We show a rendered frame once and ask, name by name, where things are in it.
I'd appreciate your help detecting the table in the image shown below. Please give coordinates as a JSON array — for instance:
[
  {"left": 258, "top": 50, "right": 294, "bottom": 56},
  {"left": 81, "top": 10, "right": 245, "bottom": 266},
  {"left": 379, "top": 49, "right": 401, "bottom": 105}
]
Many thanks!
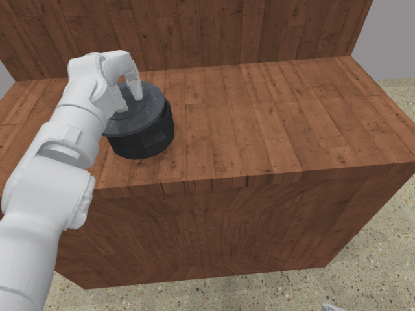
[{"left": 0, "top": 0, "right": 415, "bottom": 290}]

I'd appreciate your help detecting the left robot upper arm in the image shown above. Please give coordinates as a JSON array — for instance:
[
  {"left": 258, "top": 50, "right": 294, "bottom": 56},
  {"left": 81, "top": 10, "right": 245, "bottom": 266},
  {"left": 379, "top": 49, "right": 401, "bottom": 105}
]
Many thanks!
[{"left": 0, "top": 154, "right": 96, "bottom": 311}]

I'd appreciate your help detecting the robot left forearm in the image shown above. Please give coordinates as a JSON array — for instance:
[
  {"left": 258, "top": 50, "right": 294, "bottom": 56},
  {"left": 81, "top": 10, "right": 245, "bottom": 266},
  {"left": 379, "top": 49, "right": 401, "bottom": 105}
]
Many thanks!
[{"left": 1, "top": 52, "right": 119, "bottom": 214}]

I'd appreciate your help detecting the lid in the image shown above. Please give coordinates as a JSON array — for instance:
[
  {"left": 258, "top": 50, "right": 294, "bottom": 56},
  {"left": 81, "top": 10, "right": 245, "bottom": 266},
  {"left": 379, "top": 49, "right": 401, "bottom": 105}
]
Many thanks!
[{"left": 102, "top": 80, "right": 165, "bottom": 137}]

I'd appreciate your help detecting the robot left hand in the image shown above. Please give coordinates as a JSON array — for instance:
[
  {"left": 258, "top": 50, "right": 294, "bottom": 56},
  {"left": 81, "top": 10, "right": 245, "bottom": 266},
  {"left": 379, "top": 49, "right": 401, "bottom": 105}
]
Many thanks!
[{"left": 101, "top": 50, "right": 143, "bottom": 113}]

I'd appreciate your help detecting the pot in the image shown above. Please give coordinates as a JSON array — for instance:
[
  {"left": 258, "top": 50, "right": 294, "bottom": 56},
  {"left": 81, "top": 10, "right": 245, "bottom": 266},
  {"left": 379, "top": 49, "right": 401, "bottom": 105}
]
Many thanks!
[{"left": 107, "top": 97, "right": 174, "bottom": 159}]

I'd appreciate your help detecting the knob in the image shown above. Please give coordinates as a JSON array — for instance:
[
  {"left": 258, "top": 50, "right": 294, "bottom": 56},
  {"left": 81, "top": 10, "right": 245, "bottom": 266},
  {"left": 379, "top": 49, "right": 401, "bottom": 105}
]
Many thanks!
[{"left": 119, "top": 86, "right": 135, "bottom": 104}]

